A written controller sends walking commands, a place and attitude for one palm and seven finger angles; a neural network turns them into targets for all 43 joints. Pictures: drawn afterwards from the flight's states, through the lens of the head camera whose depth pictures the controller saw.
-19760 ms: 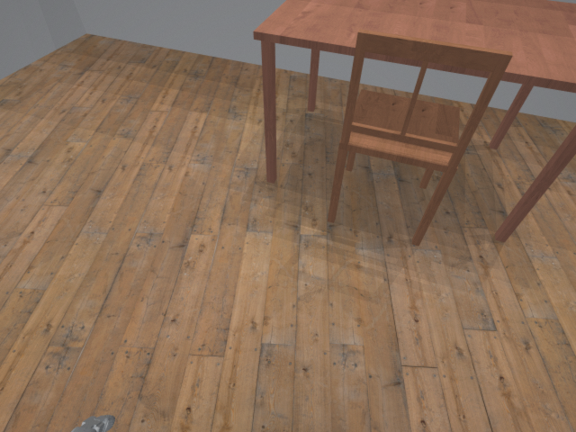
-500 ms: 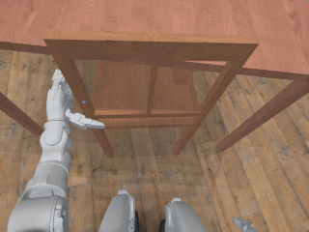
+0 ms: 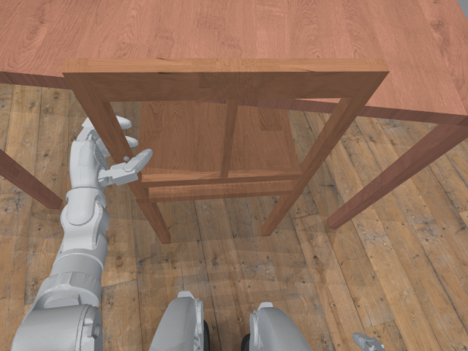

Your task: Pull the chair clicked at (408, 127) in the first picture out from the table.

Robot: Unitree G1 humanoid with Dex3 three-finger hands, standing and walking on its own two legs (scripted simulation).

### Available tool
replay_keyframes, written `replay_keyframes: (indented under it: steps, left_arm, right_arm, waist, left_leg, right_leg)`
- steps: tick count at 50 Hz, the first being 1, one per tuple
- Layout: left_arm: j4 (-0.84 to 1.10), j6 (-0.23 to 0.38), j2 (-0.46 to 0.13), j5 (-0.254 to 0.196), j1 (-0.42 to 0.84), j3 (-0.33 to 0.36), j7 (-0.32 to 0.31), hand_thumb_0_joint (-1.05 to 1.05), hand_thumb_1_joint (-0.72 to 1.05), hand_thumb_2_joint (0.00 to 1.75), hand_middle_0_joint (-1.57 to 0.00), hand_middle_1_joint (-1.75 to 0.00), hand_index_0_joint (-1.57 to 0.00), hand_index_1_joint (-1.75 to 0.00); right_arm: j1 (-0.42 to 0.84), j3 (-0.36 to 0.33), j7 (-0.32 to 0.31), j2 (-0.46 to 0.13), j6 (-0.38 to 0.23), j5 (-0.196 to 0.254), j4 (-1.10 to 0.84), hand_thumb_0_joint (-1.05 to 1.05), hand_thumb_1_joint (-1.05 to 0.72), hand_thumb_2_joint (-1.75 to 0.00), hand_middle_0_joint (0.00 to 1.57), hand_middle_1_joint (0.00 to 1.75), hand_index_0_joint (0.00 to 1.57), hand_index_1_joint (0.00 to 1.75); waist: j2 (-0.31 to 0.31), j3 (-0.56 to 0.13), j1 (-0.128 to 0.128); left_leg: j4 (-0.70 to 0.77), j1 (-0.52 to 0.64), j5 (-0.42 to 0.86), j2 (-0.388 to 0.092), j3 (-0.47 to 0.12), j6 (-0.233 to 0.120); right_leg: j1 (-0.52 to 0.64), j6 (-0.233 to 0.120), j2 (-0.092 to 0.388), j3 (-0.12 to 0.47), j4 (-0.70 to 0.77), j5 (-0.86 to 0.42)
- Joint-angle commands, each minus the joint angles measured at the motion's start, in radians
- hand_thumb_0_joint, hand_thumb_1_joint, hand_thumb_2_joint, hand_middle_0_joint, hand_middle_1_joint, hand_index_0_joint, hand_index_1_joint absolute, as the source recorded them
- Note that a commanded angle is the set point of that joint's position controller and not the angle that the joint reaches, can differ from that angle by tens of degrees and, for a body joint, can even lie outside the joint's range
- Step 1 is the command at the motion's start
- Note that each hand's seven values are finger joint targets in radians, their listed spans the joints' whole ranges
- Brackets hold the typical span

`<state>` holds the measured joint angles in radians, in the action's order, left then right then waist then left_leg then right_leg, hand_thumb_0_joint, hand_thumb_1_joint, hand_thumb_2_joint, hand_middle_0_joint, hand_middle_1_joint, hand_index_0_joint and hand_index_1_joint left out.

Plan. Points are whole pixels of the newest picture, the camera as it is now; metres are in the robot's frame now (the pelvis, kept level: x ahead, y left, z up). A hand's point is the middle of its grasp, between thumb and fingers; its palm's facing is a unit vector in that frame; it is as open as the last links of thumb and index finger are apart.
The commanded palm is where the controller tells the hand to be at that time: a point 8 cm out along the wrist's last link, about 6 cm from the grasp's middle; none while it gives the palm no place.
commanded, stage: hook a spindle and tug to test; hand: left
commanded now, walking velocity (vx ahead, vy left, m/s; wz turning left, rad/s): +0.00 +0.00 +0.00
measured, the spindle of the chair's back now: (227, 142) +0.47 +0.01 +0.01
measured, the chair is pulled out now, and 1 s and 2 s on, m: -0.07 -0.04 0.04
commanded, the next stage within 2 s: step backward, pulling the chair out in 0.76 s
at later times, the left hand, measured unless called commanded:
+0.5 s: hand (129, 168) +0.41 +0.18 +0.02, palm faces +0.12 -0.99 -0.01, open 6.0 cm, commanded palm +0.37 +0.22 +0.02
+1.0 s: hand (128, 175) +0.39 +0.17 +0.03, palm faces +0.16 -0.98 -0.13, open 6.2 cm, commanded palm +0.36 +0.22 +0.03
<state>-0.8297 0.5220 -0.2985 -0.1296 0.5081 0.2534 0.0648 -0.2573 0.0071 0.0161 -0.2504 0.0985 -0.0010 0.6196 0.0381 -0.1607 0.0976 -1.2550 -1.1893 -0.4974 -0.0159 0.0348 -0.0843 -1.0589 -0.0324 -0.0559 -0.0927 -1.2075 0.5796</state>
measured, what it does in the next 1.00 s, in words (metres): stands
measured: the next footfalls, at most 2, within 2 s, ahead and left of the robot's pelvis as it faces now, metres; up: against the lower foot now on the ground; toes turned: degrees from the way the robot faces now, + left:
none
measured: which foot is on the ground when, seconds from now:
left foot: down 0.00-1.00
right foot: down 0.00-1.00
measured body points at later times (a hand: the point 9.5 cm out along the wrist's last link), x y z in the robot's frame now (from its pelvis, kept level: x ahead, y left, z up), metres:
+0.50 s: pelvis +0.01 +0.00 +0.00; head +0.13 +0.02 +0.44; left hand +0.40 +0.23 +0.02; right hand +0.11 -0.26 -0.11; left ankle +0.04 +0.07 -0.63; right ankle -0.01 -0.11 -0.63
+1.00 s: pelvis +0.01 +0.00 +0.05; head +0.12 +0.00 +0.48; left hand +0.38 +0.22 +0.04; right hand +0.12 -0.25 -0.08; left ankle +0.04 +0.07 -0.63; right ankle -0.01 -0.11 -0.63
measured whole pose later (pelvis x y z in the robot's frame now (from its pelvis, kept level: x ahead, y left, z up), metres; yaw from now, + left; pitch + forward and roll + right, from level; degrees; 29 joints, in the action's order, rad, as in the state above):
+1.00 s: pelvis +0.01 +0.00 +0.05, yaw +1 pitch +16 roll -3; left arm -0.68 0.26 -0.24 -0.09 0.34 0.14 -0.09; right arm -0.23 0.02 -0.06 -0.22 0.16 0.06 0.57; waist 0.04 -0.06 0.06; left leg -1.02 -0.88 -0.43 0.00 0.05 -0.07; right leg -0.76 -0.04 -0.05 -0.06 -0.98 0.50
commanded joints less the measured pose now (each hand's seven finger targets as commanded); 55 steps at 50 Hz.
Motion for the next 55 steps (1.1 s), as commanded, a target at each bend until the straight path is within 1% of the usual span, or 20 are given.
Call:
replay_keyframes:
  steps: [1,3,10,12,17,19,27,31,33,36,42,43,44,45,46,48,50,51,52,55]
  left_arm:
    - [0.239,0.080,-0.130,-0.017,0.255,0.006,0.017,0.00,0.79,0.85,-0.50,-1.45,-0.50,-1.45]
    - [0.250,0.081,-0.137,-0.018,0.261,0.011,0.013,0.00,0.90,0.90,-0.50,-1.45,-0.50,-1.45]
    - [0.283,0.084,-0.160,-0.012,0.173,0.032,0.006,0.00,0.90,0.90,-0.50,-1.45,-0.50,-1.45]
    - [0.314,0.085,-0.137,-0.015,0.139,0.011,0.010,0.00,0.90,0.90,-0.50,-1.45,-0.50,-1.45]
    - [0.329,0.076,-0.123,-0.020,0.105,-0.001,0.009,0.00,0.90,0.90,-0.50,-1.45,-0.50,-1.45]
    - [0.335,0.075,-0.137,-0.017,0.081,0.013,0.007,0.00,0.90,0.90,-0.50,-1.45,-0.50,-1.45]
    - [0.380,0.062,-0.107,-0.030,0.041,-0.012,0.011,0.00,0.90,0.90,-0.50,-1.45,-0.50,-1.45]
    - [0.408,0.062,-0.106,-0.031,-0.018,-0.013,0.016,0.00,0.90,0.90,-0.50,-1.45,-0.50,-1.45]
    - [0.424,0.061,-0.089,-0.030,-0.025,-0.032,0.015,0.00,0.90,0.90,-0.50,-1.45,-0.50,-1.45]
    - [0.414,0.061,-0.123,-0.037,-0.030,0.005,0.010,0.00,0.90,0.90,-0.50,-1.45,-0.50,-1.45]
    - [0.392,0.073,-0.148,-0.034,0.066,0.018,0.020,0.00,0.90,0.90,-0.50,-1.45,-0.50,-1.45]
    - [0.379,0.073,-0.109,-0.029,0.108,-0.024,0.023,0.00,0.90,0.90,-0.50,-1.45,-0.50,-1.45]
    - [0.602,-0.035,-0.375,0.072,0.265,0.049,-0.089,0.00,0.90,0.90,-0.50,-1.45,-0.50,-1.45]
    - [0.624,-0.097,-0.296,0.074,0.246,0.001,-0.135,0.00,0.90,0.90,-0.50,-1.45,-0.50,-1.45]
    - [0.547,-0.160,-0.254,0.080,0.152,-0.010,-0.165,0.00,0.90,0.90,-0.50,-1.45,-0.50,-1.45]
    - [0.363,-0.255,-0.140,0.087,0.057,-0.094,-0.190,0.00,0.90,0.90,-0.50,-1.45,-0.50,-1.45]
    - [0.189,-0.302,-0.117,0.094,0.075,-0.125,-0.197,0.00,0.90,0.90,-0.50,-1.45,-0.50,-1.45]
    - [0.156,-0.297,-0.120,0.091,0.120,-0.126,-0.198,0.00,0.90,0.90,-0.50,-1.45,-0.50,-1.45]
    - [0.157,-0.281,-0.144,0.096,0.182,-0.112,-0.199,0.00,0.90,0.90,-0.50,-1.45,-0.50,-1.45]
    - [0.045,-0.263,-0.124,0.101,0.198,-0.129,-0.184,0.00,0.90,0.90,-0.50,-1.45,-0.50,-1.45]
  right_arm:
    - [-0.087,-0.068,-0.006,-0.167,-0.022,-0.001,-0.087,0.00,-0.90,-0.90,0.20,0.30,0.20,0.30]
    - [-0.091,-0.069,-0.005,-0.169,-0.024,-0.002,-0.084,0.00,-0.90,-0.90,0.20,0.30,0.20,0.30]
    - [-0.079,-0.067,-0.001,-0.166,-0.024,-0.001,-0.102,0.00,-0.90,-0.90,0.20,0.30,0.20,0.30]
    - [-0.076,-0.067,0.002,-0.162,-0.025,0.001,-0.112,0.00,-0.90,-0.90,0.20,0.30,0.20,0.30]
    - [-0.069,-0.066,0.002,-0.160,-0.028,0.005,-0.118,0.00,-0.90,-0.90,0.20,0.30,0.20,0.30]
    - [-0.068,-0.068,0.001,-0.162,-0.028,0.003,-0.121,0.00,-0.90,-0.90,0.20,0.30,0.20,0.30]
    - [-0.054,-0.068,-0.001,-0.158,-0.035,0.006,-0.131,0.00,-0.90,-0.90,0.20,0.30,0.20,0.30]
    - [-0.043,-0.068,-0.004,-0.155,-0.039,0.008,-0.139,0.00,-0.90,-0.90,0.20,0.30,0.20,0.30]
    - [-0.043,-0.068,0.000,-0.154,-0.043,0.008,-0.140,0.00,-0.90,-0.90,0.20,0.30,0.20,0.30]
    - [-0.035,-0.066,-0.006,-0.156,-0.044,0.008,-0.139,0.00,-0.90,-0.90,0.20,0.30,0.20,0.30]
    - [-0.033,-0.062,-0.016,-0.157,-0.054,0.006,-0.126,0.00,-0.90,-0.90,0.20,0.30,0.20,0.30]
    - [-0.032,-0.061,-0.017,-0.154,-0.056,0.006,-0.120,0.00,-0.90,-0.90,0.20,0.30,0.20,0.30]
    - [-0.097,-0.055,-0.043,-0.139,0.011,0.054,-0.185,0.00,-0.90,-0.90,0.20,0.30,0.20,0.30]
    - [-0.106,-0.059,-0.069,-0.124,0.016,0.065,-0.201,0.00,-0.90,-0.90,0.20,0.30,0.20,0.30]
    - [-0.081,-0.053,-0.086,-0.126,0.024,0.064,-0.192,0.00,-0.90,-0.90,0.20,0.30,0.20,0.30]
    - [-0.067,-0.038,-0.105,-0.124,0.040,0.067,-0.154,0.00,-0.90,-0.90,0.20,0.30,0.20,0.30]
    - [-0.064,-0.035,-0.118,-0.140,0.048,0.069,-0.124,0.00,-0.90,-0.90,0.20,0.30,0.20,0.30]
    - [-0.064,-0.036,-0.125,-0.146,0.043,0.066,-0.113,0.00,-0.90,-0.90,0.20,0.30,0.20,0.30]
    - [-0.067,-0.039,-0.132,-0.148,0.034,0.063,-0.104,0.00,-0.90,-0.90,0.20,0.30,0.20,0.30]
    - [-0.084,-0.047,-0.136,-0.146,0.029,0.056,-0.080,0.00,-0.90,-0.90,0.20,0.30,0.20,0.30]
  waist:
    - [0.086,-0.479,0.004]
    - [0.075,-0.484,0.007]
    - [0.054,-0.479,-0.015]
    - [0.081,-0.483,-0.019]
    - [0.062,-0.443,-0.011]
    - [0.068,-0.449,-0.023]
    - [0.046,-0.447,-0.018]
    - [0.057,-0.458,-0.036]
    - [0.066,-0.462,-0.035]
    - [0.020,-0.436,-0.033]
    - [0.048,-0.424,-0.019]
    - [0.049,-0.423,-0.001]
    - [0.149,-0.701,-0.066]
    - [0.197,-0.643,-0.042]
    - [0.173,-0.578,-0.042]
    - [0.062,-0.405,-0.034]
    - [-0.035,-0.254,-0.034]
    - [-0.027,-0.233,-0.037]
    - [0.034,-0.244,-0.041]
    - [0.072,-0.238,-0.043]
  left_leg:
    - [0.147,0.575,0.425,-0.025,-0.141,0.075]
    - [0.143,0.581,0.444,-0.028,-0.143,0.075]
    - [0.146,0.539,0.436,-0.019,-0.125,0.071]
    - [0.152,0.565,0.467,-0.021,-0.128,0.075]
    - [0.152,0.542,0.446,-0.023,-0.123,0.072]
    - [0.153,0.541,0.448,-0.022,-0.123,0.077]
    - [0.149,0.523,0.445,-0.018,-0.115,0.068]
    - [0.153,0.529,0.443,-0.018,-0.110,0.072]
    - [0.154,0.548,0.456,-0.019,-0.115,0.072]
    - [0.149,0.486,0.406,-0.012,-0.102,0.064]
    - [0.131,0.455,0.357,-0.007,-0.100,0.060]
    - [0.128,0.468,0.355,-0.009,-0.103,0.061]
    - [0.337,0.786,0.357,-0.032,-0.100,0.042]
    - [0.375,0.870,0.409,-0.016,-0.089,0.040]
    - [0.399,0.856,0.436,-0.028,-0.105,0.039]
    - [0.461,0.772,0.430,-0.056,-0.129,0.024]
    - [0.537,0.689,0.370,-0.086,-0.145,0.019]
    - [0.569,0.709,0.411,-0.100,-0.154,0.013]
    - [0.589,0.771,0.497,-0.109,-0.158,0.014]
    - [0.636,0.900,0.700,-0.155,-0.198,0.005]
  right_leg:
    - [0.037,-0.002,0.008,0.036,0.142,-0.327]
    - [0.035,-0.001,0.008,0.037,0.138,-0.341]
    - [0.090,0.000,0.008,0.046,0.137,-0.364]
    - [0.091,-0.003,0.007,0.043,0.137,-0.379]
    - [0.086,-0.001,0.006,0.044,0.141,-0.374]
    - [0.088,-0.001,0.007,0.045,0.136,-0.373]
    - [0.118,0.002,0.009,0.050,0.139,-0.397]
    - [0.129,0.001,0.009,0.052,0.139,-0.393]
    - [0.119,0.000,0.009,0.049,0.136,-0.395]
    - [0.153,0.005,0.009,0.060,0.145,-0.394]
    - [0.129,0.004,0.011,0.070,0.136,-0.362]
    - [0.103,0.006,0.012,0.068,0.137,-0.355]
    - [0.531,0.019,0.094,0.199,0.345,-0.408]
    - [0.560,0.028,0.086,0.181,0.395,-0.554]
    - [0.534,0.035,0.086,0.168,0.403,-0.601]
    - [0.560,0.058,0.093,0.163,0.443,-0.645]
    - [0.605,0.078,0.115,0.166,0.499,-0.606]
    - [0.629,0.082,0.121,0.167,0.515,-0.635]
    - [0.635,0.077,0.126,0.164,0.527,-0.673]
    - [0.667,0.065,0.115,0.155,0.560,-0.677]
